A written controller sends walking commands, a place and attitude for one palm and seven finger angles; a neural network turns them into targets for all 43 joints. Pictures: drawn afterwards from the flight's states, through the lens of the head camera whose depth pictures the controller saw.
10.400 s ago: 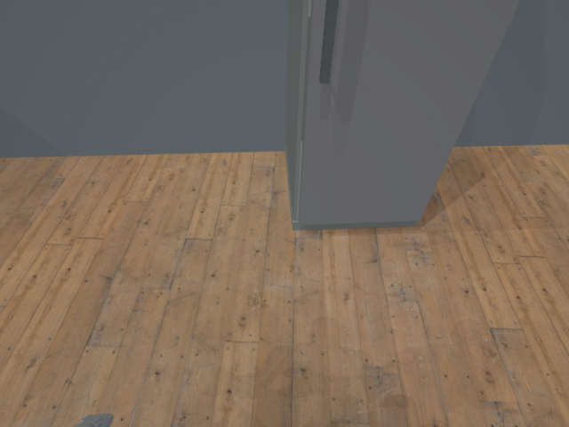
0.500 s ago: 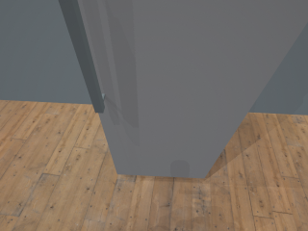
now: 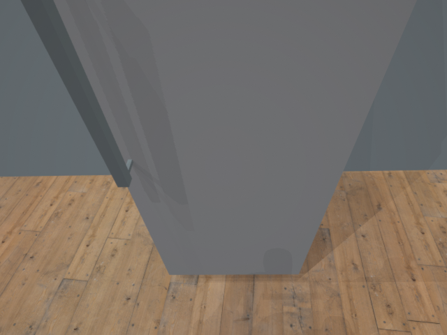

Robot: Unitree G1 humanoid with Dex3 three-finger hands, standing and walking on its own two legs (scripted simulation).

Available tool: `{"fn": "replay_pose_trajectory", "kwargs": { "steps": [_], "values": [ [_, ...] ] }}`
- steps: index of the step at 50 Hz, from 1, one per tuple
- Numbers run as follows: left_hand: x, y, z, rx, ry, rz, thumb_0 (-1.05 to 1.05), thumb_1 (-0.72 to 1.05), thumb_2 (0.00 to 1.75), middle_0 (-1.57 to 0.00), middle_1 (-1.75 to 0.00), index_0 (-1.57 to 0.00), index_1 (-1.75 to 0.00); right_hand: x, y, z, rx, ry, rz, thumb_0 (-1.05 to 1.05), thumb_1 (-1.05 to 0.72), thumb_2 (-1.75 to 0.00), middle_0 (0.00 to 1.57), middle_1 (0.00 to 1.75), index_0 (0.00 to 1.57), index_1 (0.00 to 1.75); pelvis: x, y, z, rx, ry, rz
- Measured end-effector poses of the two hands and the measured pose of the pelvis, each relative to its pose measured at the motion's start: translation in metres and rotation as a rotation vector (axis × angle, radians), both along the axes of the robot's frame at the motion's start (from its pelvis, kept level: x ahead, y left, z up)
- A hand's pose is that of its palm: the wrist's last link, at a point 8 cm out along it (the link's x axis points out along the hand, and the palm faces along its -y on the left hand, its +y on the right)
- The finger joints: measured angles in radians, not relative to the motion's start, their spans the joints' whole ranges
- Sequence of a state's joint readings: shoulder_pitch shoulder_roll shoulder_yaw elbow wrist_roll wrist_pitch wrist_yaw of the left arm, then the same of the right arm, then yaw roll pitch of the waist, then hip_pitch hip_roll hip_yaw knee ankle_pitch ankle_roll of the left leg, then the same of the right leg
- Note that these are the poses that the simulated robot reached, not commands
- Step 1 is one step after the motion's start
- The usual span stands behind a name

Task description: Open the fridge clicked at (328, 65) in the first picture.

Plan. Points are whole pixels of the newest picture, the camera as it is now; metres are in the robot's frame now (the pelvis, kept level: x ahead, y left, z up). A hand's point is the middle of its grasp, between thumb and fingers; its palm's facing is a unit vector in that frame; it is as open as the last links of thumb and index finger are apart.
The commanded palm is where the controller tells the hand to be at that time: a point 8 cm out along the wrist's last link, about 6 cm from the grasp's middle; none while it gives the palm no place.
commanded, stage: come to a stop and stand still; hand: left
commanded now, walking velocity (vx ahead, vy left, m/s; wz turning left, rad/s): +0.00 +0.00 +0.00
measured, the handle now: (85, 81) +0.45 +0.25 +0.25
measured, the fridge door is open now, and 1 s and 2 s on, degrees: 0 0 0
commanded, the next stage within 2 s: look again from close up in 0.88 s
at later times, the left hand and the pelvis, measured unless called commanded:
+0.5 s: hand out of the picture +0.01 +0.18 -0.17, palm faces +0.01 -0.98 -0.21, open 7.3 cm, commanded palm none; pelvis +0.00 +0.00 +0.00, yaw -1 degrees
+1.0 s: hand out of the picture +0.02 +0.20 -0.17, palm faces +0.00 -0.98 -0.22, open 7.4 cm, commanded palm none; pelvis +0.00 +0.02 +0.01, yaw -1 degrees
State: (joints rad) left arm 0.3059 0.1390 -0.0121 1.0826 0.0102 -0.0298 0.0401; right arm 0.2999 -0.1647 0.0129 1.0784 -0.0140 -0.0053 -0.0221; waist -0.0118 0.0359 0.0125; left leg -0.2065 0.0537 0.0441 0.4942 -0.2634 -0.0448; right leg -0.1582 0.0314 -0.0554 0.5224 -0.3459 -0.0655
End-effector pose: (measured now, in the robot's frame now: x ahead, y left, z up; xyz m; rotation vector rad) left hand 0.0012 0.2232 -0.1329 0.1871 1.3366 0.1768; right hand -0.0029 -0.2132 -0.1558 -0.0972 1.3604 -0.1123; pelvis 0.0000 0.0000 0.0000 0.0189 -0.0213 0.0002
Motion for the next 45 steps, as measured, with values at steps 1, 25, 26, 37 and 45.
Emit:
{"fn": "replay_pose_trajectory", "kwargs": {
  "steps": [1, 25, 26, 37, 45],
  "values": [
    [0.002, 0.000, 0.000, 0.000, -0.003, -0.002, 0.01, 0.92, 0.90, -0.20, -0.30, -0.20, -0.30, 0.001, -0.002, 0.001, -0.003, 0.000, 0.000, 0.01, -0.92, -0.90, 0.20, 0.30, 0.20, 0.30, 0.001, -0.001, 0.000, 0.000, -0.001, -0.001],
    [0.008, 0.002, -0.005, -0.030, 0.020, -0.004, 0.00, 0.91, 0.90, -0.20, -0.30, -0.20, -0.30, 0.022, -0.011, 0.014, -0.058, -0.015, 0.012, 0.00, -0.91, -0.90, 0.20, 0.30, 0.20, 0.30, 0.005, -0.001, 0.004, -0.006, 0.001, -0.015],
    [0.008, 0.003, -0.005, -0.031, 0.022, -0.005, 0.00, 0.91, 0.90, -0.20, -0.30, -0.20, -0.30, 0.022, -0.010, 0.014, -0.059, -0.015, 0.011, 0.00, -0.91, -0.90, 0.20, 0.30, 0.20, 0.30, 0.005, 0.000, 0.005, -0.006, 0.001, -0.016],
    [0.006, 0.014, -0.004, -0.029, 0.030, -0.008, 0.00, 0.91, 0.90, -0.20, -0.30, -0.20, -0.30, 0.015, -0.001, 0.016, -0.058, 0.001, 0.008, 0.00, -0.90, -0.90, 0.20, 0.30, 0.20, 0.30, 0.003, 0.008, 0.006, -0.006, 0.003, -0.019],
    [0.009, 0.021, -0.003, -0.024, 0.023, -0.013, 0.00, 0.91, 0.90, -0.20, -0.30, -0.20, -0.30, 0.013, 0.003, 0.016, -0.058, 0.001, 0.004, 0.00, -0.90, -0.90, 0.20, 0.30, 0.20, 0.30, 0.001, 0.014, 0.006, -0.006, 0.003, -0.021]
  ]
}}
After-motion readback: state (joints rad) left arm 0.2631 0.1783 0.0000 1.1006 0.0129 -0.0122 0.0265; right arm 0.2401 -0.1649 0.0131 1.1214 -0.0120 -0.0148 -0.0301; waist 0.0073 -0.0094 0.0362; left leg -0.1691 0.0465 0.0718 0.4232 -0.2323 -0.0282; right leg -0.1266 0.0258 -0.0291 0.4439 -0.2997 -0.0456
